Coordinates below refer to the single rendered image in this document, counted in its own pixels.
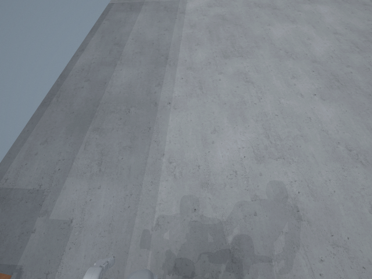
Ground robot left hand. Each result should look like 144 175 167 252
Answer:
83 257 115 279

